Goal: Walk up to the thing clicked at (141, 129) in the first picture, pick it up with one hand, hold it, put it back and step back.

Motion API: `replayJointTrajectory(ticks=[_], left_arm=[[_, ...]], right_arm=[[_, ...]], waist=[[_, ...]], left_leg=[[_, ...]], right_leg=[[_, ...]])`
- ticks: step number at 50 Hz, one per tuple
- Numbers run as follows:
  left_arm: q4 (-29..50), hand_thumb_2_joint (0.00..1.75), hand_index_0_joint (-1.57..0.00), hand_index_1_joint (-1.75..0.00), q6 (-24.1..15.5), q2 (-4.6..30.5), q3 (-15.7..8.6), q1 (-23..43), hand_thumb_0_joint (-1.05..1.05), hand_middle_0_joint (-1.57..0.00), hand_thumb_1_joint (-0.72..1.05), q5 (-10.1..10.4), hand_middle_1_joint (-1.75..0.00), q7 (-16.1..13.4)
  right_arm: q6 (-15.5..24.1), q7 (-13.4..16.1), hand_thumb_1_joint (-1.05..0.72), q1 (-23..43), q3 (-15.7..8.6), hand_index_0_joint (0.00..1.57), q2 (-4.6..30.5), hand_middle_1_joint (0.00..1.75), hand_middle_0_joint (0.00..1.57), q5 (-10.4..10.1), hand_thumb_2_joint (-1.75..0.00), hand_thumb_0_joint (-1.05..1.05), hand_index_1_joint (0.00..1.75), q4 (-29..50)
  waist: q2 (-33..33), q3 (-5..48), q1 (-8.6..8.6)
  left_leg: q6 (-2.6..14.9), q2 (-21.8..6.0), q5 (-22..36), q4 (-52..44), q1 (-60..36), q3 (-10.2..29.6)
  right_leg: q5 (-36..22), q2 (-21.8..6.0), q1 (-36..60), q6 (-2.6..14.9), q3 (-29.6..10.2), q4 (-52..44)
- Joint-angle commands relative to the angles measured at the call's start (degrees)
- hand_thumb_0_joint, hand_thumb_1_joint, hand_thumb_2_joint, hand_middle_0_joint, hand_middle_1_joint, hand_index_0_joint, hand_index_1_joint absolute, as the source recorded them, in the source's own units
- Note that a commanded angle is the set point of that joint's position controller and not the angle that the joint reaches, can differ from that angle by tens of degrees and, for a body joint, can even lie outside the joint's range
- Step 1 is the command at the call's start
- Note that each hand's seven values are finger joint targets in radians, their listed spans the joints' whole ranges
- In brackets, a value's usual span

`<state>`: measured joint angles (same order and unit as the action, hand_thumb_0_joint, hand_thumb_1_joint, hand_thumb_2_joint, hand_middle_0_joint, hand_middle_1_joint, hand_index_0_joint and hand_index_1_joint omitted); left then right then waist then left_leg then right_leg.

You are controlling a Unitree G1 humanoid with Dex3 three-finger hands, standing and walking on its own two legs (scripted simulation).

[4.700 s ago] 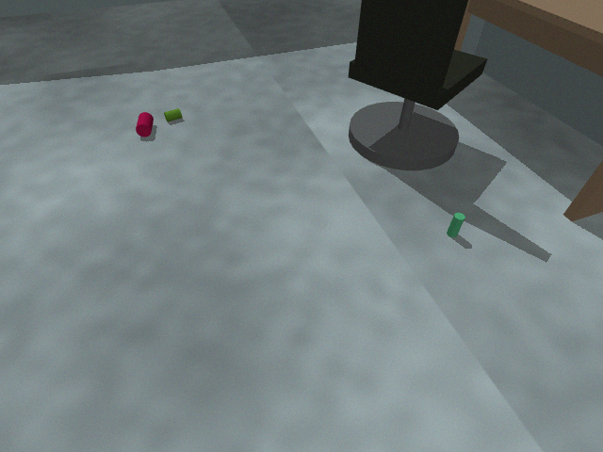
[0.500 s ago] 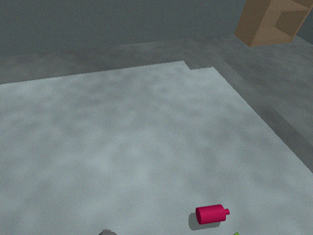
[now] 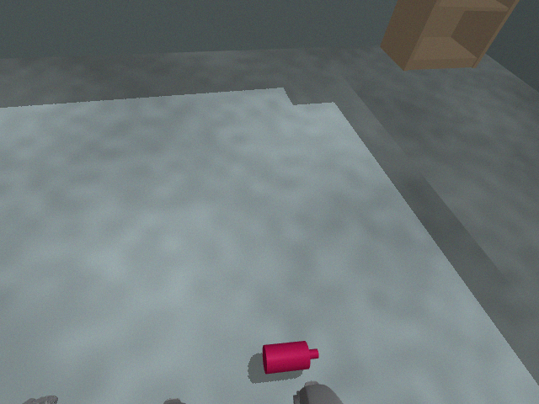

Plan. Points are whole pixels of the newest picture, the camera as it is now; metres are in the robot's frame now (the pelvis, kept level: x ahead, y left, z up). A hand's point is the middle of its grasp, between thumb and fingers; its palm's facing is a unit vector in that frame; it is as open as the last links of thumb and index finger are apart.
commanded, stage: walk up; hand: left
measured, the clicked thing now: (291, 356) +0.39 -0.17 -0.69
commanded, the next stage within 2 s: none
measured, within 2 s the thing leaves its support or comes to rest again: neither
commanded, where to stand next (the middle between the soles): +0.02 -0.41 m, yaw +5 degrees
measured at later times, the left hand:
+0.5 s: hand out of the picture +0.07 +0.07 -0.16, palm faces -0.06 -0.94 -0.34, open 7.4 cm
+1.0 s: hand out of the picture -0.01 -0.17 -0.15, palm faces +0.08 -0.95 -0.31, open 7.4 cm
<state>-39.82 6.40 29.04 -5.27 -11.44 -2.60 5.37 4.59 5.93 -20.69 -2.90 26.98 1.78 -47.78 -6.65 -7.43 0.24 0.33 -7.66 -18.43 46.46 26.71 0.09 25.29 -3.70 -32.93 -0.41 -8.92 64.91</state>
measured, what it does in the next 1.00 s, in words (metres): steps to the right: right foot, then left foot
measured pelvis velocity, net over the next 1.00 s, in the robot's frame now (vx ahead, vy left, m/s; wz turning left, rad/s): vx -0.03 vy -0.43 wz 0.09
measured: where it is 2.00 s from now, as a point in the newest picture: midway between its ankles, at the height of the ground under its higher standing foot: outside the picture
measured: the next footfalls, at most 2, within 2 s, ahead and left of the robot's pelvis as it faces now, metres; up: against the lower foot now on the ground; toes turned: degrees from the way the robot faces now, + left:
right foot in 0.08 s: +0.07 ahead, -0.26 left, +0.00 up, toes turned +1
left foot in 0.32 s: +0.08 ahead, -0.05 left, +0.00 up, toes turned +5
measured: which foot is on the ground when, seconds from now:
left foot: down 0.00-0.10, up 0.12-0.30, down 0.32-0.66, up 0.68-0.92, down 0.94-1.00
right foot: up 0.00-0.06, down 0.08-0.32, up 0.34-0.64, down 0.66-0.98, up 1.00-1.00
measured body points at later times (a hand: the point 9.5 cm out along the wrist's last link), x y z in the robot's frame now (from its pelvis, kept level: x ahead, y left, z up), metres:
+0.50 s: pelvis -0.03 -0.22 +0.00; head +0.02 -0.16 +0.44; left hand +0.07 +0.12 -0.13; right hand -0.02 -0.57 -0.06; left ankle +0.04 -0.06 -0.70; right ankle +0.02 -0.39 -0.63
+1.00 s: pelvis -0.03 -0.43 +0.01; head -0.01 -0.40 +0.46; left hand -0.01 -0.12 -0.13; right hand +0.06 -0.75 -0.08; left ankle -0.01 -0.35 -0.70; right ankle -0.01 -0.50 -0.70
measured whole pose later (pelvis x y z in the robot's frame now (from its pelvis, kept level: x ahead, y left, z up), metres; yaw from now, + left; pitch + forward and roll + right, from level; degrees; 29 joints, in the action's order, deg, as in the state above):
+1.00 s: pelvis -0.03 -0.43 +0.01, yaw +5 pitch -1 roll +1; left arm -47.9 3.7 23.2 -2.3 -15.3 -0.7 1.5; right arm 4.0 3.2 -16.0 -1.1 21.9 1.7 -53.5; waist -5.8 -5.2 -2.3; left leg 4.7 3.9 -18.6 40.1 20.4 -5.0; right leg 24.7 1.3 -22.4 2.1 3.3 46.2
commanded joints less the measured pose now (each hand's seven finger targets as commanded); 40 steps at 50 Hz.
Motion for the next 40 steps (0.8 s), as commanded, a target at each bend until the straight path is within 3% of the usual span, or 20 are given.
replayJointTrajectory(ticks=[1,4,5,6,8,13,14,15,16,17,18,21,28,30,32,33,34,35,36,40], left_arm=[[3.56,0.90,-0.20,-0.30,-1.37,9.21,-3.93,-4.06,0.00,-0.20,0.90,0.05,-0.30,0.47],[-1.69,0.90,-0.20,-0.30,-1.74,11.02,-5.77,-16.75,0.00,-0.20,0.90,-1.68,-0.30,-0.58],[1.58,0.90,-0.20,-0.30,-2.59,17.70,-6.21,-11.24,0.00,-0.20,0.90,-1.93,-0.30,-1.26],[4.79,0.90,-0.20,-0.30,-3.14,20.60,-5.85,1.62,0.00,-0.20,0.90,-0.66,-0.30,-1.99],[3.72,0.90,-0.20,-0.30,-2.85,15.12,-4.61,2.23,0.00,-0.20,0.90,-0.37,-0.30,-2.57],[4.57,0.90,-0.20,-0.30,-1.78,10.11,-2.25,6.07,0.00,-0.20,0.90,-1.43,-0.30,-2.01],[5.00,0.90,-0.20,-0.30,-1.52,8.11,-1.38,5.82,0.00,-0.20,0.90,-1.27,-0.30,-2.14],[5.52,0.90,-0.20,-0.30,-1.71,4.48,-0.16,3.53,0.00,-0.20,0.90,-0.71,-0.30,-2.27],[5.28,0.90,-0.20,-0.30,-1.57,4.20,-0.10,1.16,0.00,-0.20,0.90,-0.85,-0.30,-2.63],[4.58,0.90,-0.20,-0.30,-1.10,10.06,-1.79,0.12,0.00,-0.20,0.90,-1.03,-0.30,-3.19],[4.26,0.90,-0.20,-0.30,-1.15,11.65,-2.42,0.97,0.00,-0.20,0.90,-1.13,-0.30,-3.27],[2.92,0.90,-0.20,-0.30,-1.40,10.93,-3.98,-0.56,0.00,-0.20,0.90,0.01,-0.30,-2.41],[3.67,0.90,-0.20,-0.30,-1.13,10.45,-4.89,0.44,0.00,-0.20,0.90,-0.35,-0.30,-0.32],[2.34,0.90,-0.20,-0.30,-1.23,10.22,-5.34,-3.10,0.00,-0.20,0.90,-0.31,-0.30,-0.33],[-1.83,0.90,-0.20,-0.30,-1.74,9.30,-6.19,-12.90,0.00,-0.20,0.90,-0.69,-0.30,-0.92],[-3.15,0.90,-0.20,-0.30,-2.17,11.16,-6.44,-17.65,0.00,-0.20,0.90,-2.17,-0.30,-1.41],[0.21,0.90,-0.20,-0.30,-2.65,17.67,-6.73,-9.13,0.00,-0.20,0.90,-1.45,-0.30,-2.03],[3.02,0.90,-0.20,-0.30,-3.16,19.64,-6.70,0.72,0.00,-0.20,0.90,-0.72,-0.30,-2.64],[3.00,0.90,-0.20,-0.30,-3.26,16.07,-6.17,0.81,0.00,-0.20,0.90,-0.30,-0.30,-2.88],[2.13,0.90,-0.20,-0.30,-3.20,10.64,-4.22,2.16,0.00,-0.20,0.90,-1.61,-0.30,-2.93]], right_arm=[[0.54,0.99,-0.90,1.50,-7.14,0.20,23.28,0.30,0.20,0.59,-0.90,0.00,0.30,1.78],[-1.23,1.01,-0.90,1.92,-4.39,0.20,15.28,0.30,0.20,0.70,-0.90,0.00,0.30,0.42],[-1.55,1.21,-0.90,2.94,-3.11,0.20,10.79,0.30,0.20,-0.64,-0.90,0.00,0.30,2.47],[-1.49,2.50,-0.90,4.37,-4.46,0.20,12.92,0.30,0.20,-0.72,-0.90,0.00,0.30,1.61],[-1.10,1.77,-0.90,0.35,-4.50,0.20,14.93,0.30,0.20,-2.17,-0.90,0.00,0.30,-3.65],[0.47,0.70,-0.90,-13.30,-4.23,0.20,12.39,0.30,0.20,-2.89,-0.90,0.00,0.30,-8.46],[0.92,0.93,-0.90,-16.57,-4.57,0.20,12.91,0.30,0.20,-2.15,-0.90,0.00,0.30,-8.86],[1.43,1.47,-0.90,-17.34,-5.79,0.20,17.43,0.30,0.20,-0.50,-0.90,0.00,0.30,-7.40],[1.61,2.37,-0.90,-13.34,-6.87,0.20,22.14,0.30,0.20,0.29,-0.90,0.00,0.30,-4.39],[1.54,2.45,-0.90,-11.44,-7.50,0.20,25.16,0.30,0.20,-1.38,-0.90,0.00,0.30,-3.42],[1.57,2.76,-0.90,-9.24,-7.57,0.20,24.20,0.30,0.20,-1.65,-0.90,0.00,0.30,-3.05],[1.12,2.31,-0.90,-4.72,-6.22,0.20,19.42,0.30,0.20,-1.06,-0.90,0.00,0.30,-1.45],[0.75,1.37,-0.90,-2.69,-7.49,0.20,22.20,0.30,0.20,1.02,-0.90,0.00,0.30,0.26],[0.30,1.19,-0.90,0.80,-7.65,0.20,23.29,0.30,0.20,1.15,-0.90,0.00,0.30,0.42],[-0.88,1.08,-0.90,1.51,-6.08,0.20,18.83,0.30,0.20,1.51,-0.90,0.00,0.30,-1.00],[-1.63,1.04,-0.90,1.71,-4.12,0.20,13.10,0.30,0.20,1.28,-0.90,0.00,0.30,-0.74],[-1.76,1.95,-0.90,5.56,-4.01,0.20,11.05,0.30,0.20,-0.30,-0.90,0.00,0.30,1.99],[-1.53,2.89,-0.90,6.76,-4.92,0.20,12.66,0.30,0.20,-0.61,-0.90,0.00,0.30,1.24],[-1.17,2.54,-0.90,3.72,-4.95,0.20,14.44,0.30,0.20,-1.46,-0.90,0.00,0.30,-1.88],[-0.60,1.41,-0.90,-6.20,-3.99,0.20,13.31,0.30,0.20,-2.40,-0.90,0.00,0.30,-8.17]], waist=[[20.44,7.80,-2.07],[-0.55,9.17,-10.21],[-15.36,5.41,-8.34],[-12.75,2.77,-2.84],[-1.98,1.90,-1.47],[-6.75,5.09,2.26],[-2.25,6.64,3.68],[7.97,7.20,4.37],[9.88,5.47,1.88],[6.28,7.05,2.19],[5.51,6.16,1.47],[11.93,3.90,-1.05],[18.57,5.60,0.19],[20.89,6.05,-2.46],[10.35,10.24,-8.06],[-3.99,7.04,-11.35],[-16.42,2.89,-8.24],[-10.62,-0.89,-3.43],[-0.63,-0.78,-2.14],[-7.12,3.53,-0.56]], left_leg=[[11.66,-8.03,-12.09,-15.27,5.10,8.72],[5.13,1.39,-16.89,12.20,19.15,-4.65],[2.49,9.78,-21.16,24.36,24.82,-6.32],[2.28,6.58,-16.78,28.11,19.30,0.68],[2.04,4.34,-11.27,25.07,15.58,-0.41],[3.65,6.88,-1.27,-4.17,-10.02,-3.64],[3.73,5.52,1.91,-11.73,-16.57,1.23],[5.14,-4.11,-2.54,-20.55,-22.23,19.30],[9.07,-17.48,5.25,-21.93,-22.89,38.81],[13.62,-22.67,5.21,-23.25,-18.73,42.94],[16.44,-21.08,6.64,-21.12,-15.73,38.85],[13.41,-10.42,1.43,-18.11,-5.02,19.22],[12.40,-8.39,-17.46,-17.44,-0.38,16.66],[11.58,-8.93,-15.15,-15.81,4.78,14.83],[6.33,-1.13,-12.73,0.27,11.50,3.65],[3.93,4.22,-16.19,19.34,22.19,-3.39],[2.35,11.46,-20.82,27.32,26.65,-0.57],[1.80,7.89,-17.92,29.48,21.79,5.93],[1.70,7.13,-13.33,28.16,19.98,7.31],[2.30,6.34,-11.09,16.11,6.98,-2.21]], right_leg=[[1.60,-0.36,10.18,0.33,8.43,-12.44],[0.77,3.08,24.55,2.44,9.02,-28.65],[7.80,-11.17,13.44,9.14,-21.90,-46.65],[12.17,-15.83,6.39,14.56,-32.60,-53.74],[6.24,-9.47,7.87,14.09,-16.55,-43.55],[-9.56,-4.34,2.82,13.53,-2.45,-31.02],[-9.37,-2.71,0.10,11.28,0.33,-22.76],[-6.68,1.49,-7.11,6.84,2.08,-10.93],[3.37,4.47,-15.15,3.26,-0.31,-2.15],[7.51,2.33,-13.69,2.58,-4.17,3.48],[5.92,1.53,-12.17,2.64,-5.01,8.68],[-2.69,1.79,-6.12,2.07,-3.51,10.22],[4.13,-0.91,-0.66,-0.73,4.90,-3.03],[5.52,-0.71,6.43,-0.14,8.10,-10.19],[2.81,3.54,20.97,1.33,10.36,-24.74],[9.86,0.70,21.35,2.94,3.44,-32.67],[14.01,-11.61,9.99,7.84,-26.51,-49.97],[15.33,-15.40,4.83,10.61,-34.37,-54.44],[10.08,-11.73,8.07,9.53,-25.08,-48.33],[-8.10,-6.69,11.36,12.91,-7.82,-37.00]])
